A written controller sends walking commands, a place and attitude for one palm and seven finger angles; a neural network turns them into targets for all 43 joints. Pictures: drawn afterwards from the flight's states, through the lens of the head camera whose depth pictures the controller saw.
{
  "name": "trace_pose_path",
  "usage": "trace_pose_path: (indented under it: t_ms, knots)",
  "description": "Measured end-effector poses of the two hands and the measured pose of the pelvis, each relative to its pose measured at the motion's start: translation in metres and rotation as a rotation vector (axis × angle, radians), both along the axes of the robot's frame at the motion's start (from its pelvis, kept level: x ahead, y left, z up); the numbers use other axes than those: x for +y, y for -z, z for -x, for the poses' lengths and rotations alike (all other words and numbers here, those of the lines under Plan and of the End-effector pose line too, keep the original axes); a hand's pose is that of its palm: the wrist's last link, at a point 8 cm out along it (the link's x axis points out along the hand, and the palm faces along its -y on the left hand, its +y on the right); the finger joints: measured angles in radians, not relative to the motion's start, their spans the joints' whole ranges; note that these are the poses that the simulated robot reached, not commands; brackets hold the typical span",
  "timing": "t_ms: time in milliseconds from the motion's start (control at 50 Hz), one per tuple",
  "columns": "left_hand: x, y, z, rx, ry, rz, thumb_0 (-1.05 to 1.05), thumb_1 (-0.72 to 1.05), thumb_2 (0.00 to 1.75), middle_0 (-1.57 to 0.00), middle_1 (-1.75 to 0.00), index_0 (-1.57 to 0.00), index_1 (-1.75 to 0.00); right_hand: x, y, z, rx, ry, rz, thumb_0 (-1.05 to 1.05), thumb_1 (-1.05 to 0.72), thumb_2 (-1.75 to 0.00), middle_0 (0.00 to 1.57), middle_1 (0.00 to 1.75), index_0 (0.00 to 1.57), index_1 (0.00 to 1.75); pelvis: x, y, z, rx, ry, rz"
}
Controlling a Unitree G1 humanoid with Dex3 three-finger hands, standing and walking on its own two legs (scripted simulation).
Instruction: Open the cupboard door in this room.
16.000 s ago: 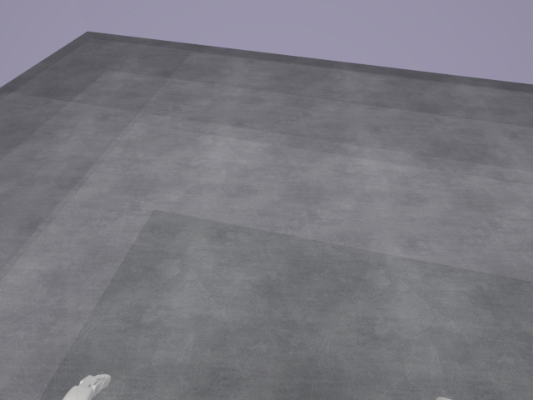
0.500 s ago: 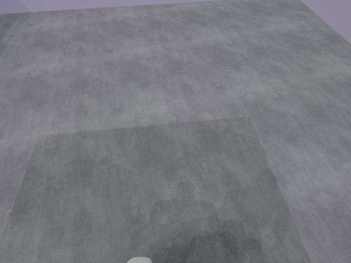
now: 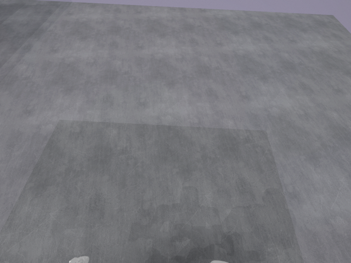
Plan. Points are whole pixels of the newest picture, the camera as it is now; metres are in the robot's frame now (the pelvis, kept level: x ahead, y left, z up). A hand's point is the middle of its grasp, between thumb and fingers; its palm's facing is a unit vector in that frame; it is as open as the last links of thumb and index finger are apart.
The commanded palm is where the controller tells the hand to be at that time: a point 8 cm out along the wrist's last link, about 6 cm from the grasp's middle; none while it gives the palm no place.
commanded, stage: turn or walk to find it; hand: left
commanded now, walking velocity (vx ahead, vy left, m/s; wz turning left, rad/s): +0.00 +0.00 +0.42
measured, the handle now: out of the picture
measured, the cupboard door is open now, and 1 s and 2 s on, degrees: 0 0 0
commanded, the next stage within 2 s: none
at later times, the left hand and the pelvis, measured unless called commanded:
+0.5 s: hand out of the picture -0.04 +0.15 -0.16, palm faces +0.27 -0.93 -0.26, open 7.3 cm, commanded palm none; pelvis -0.03 -0.04 +0.00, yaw +14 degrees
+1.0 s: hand out of the picture -0.07 +0.24 -0.17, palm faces +0.44 -0.86 -0.24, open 7.4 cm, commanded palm none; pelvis -0.06 +0.01 +0.00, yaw +25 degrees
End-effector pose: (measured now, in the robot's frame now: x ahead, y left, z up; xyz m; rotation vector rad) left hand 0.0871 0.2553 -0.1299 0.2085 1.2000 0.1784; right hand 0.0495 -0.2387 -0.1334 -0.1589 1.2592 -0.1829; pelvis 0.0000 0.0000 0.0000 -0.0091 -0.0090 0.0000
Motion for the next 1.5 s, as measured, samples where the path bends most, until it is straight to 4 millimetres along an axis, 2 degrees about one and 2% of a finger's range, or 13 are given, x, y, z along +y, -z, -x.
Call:
trace_pose_path:
  t_ms: [80,140,280,400,520,640,700,820,940,1080,1220,1360,1500]
  knots:
    - [-0.022,-0.006,-0.004,-0.052,0.001,-0.012,0.0,0.9,0.9,-0.19,-0.3,-0.2,-0.3,-0.019,0.015,0.021,0.054,0.001,-0.023,0.01,-0.9,-0.9,0.21,0.3,0.2,0.3,-0.018,0.005,0.008,0.009,-0.033,-0.016]
    - [-0.039,-0.008,0.005,-0.082,-0.009,-0.029,0.0,0.9,0.9,-0.19,-0.3,-0.2,-0.3,-0.036,0.029,0.03,0.081,-0.003,-0.039,0.01,-0.9,-0.9,0.21,0.3,0.2,0.3,-0.032,0.011,0.014,0.006,-0.06,-0.019]
    - [-0.063,-0.018,0.057,-0.029,-0.101,-0.027,0.0,0.9,0.9,-0.2,-0.3,-0.21,-0.3,-0.061,0.025,0.028,0.109,-0.059,-0.042,0.01,-0.91,-0.9,0.2,0.3,0.2,0.3,-0.048,0.001,0.021,-0.007,-0.135,-0.047]
    - [-0.066,-0.013,0.099,0.013,-0.199,-0.016,0.0,0.91,0.9,-0.2,-0.3,-0.21,-0.3,-0.064,0.02,0.017,0.139,-0.138,-0.019,0.01,-0.91,-0.9,0.2,0.3,0.2,0.3,-0.051,-0.001,0.025,0.001,-0.199,-0.046]
    - [-0.056,0.0,0.15,0.085,-0.29,0.013,0.0,0.91,0.9,-0.2,-0.3,-0.21,-0.3,-0.042,0.014,-0.018,0.109,-0.244,0.012,0.01,-0.91,-0.9,0.2,0.3,0.2,0.3,-0.039,0.002,0.033,0.013,-0.256,-0.035]
    - [-0.029,0.028,0.206,0.155,-0.391,0.057,0.0,0.9,0.9,-0.2,-0.3,-0.21,-0.3,0.009,0.006,-0.066,-0.028,-0.37,0.047,0.01,-0.91,-0.9,0.2,0.3,0.2,0.3,-0.011,0.016,0.046,0.014,-0.317,-0.002]
    - [-0.015,0.034,0.224,0.197,-0.423,0.065,0.0,0.9,0.9,-0.2,-0.3,-0.2,-0.3,0.034,-0.006,-0.077,-0.087,-0.413,0.048,0.01,-0.91,-0.9,0.2,0.3,0.2,0.3,-0.001,0.014,0.051,0.004,-0.325,-0.004]
    - [0.006,0.021,0.221,0.145,-0.453,0.068,0.0,0.91,0.9,-0.19,-0.3,-0.2,-0.3,0.063,-0.02,-0.076,-0.103,-0.458,0.047,0.0,-0.9,-0.9,0.2,0.3,0.2,0.3,0.012,0.0,0.056,-0.002,-0.372,0.024]
    - [0.019,0.011,0.2,0.06,-0.457,0.037,0.0,0.91,0.9,-0.19,-0.3,-0.2,-0.3,0.066,-0.015,-0.059,-0.062,-0.465,0.025,0.0,-0.9,-0.9,0.21,0.3,0.2,0.3,0.014,-0.003,0.059,0.002,-0.413,0.016]
    - [0.014,-0.001,0.166,-0.024,-0.449,0.0,0.0,0.91,0.9,-0.19,-0.3,-0.2,-0.3,0.04,0.001,-0.029,0.039,-0.448,0.012,0.01,-0.9,-0.9,0.21,0.3,0.2,0.3,-0.001,0.0,0.057,0.009,-0.47,0.001]
    - [-0.017,-0.011,0.143,-0.111,-0.45,-0.053,0.0,0.9,0.9,-0.19,-0.3,-0.2,-0.3,-0.004,0.029,-0.018,0.135,-0.447,-0.011,0.01,-0.9,-0.9,0.21,0.3,0.2,0.3,-0.033,0.011,0.05,0.019,-0.525,-0.022]
    - [-0.061,-0.02,0.181,-0.066,-0.54,-0.048,0.0,0.9,0.9,-0.2,-0.3,-0.21,-0.3,-0.024,0.027,-0.043,0.139,-0.509,-0.012,0.01,-0.9,-0.9,0.2,0.3,0.2,0.3,-0.053,0.002,0.048,0.003,-0.6,-0.047]
    - [-0.093,-0.013,0.235,0.008,-0.672,-0.015,0.0,0.91,0.9,-0.2,-0.3,-0.21,-0.3,-0.018,0.019,-0.068,0.132,-0.611,0.018,0.01,-0.91,-0.9,0.2,0.3,0.2,0.3,-0.059,0.0,0.052,0.006,-0.672,-0.046]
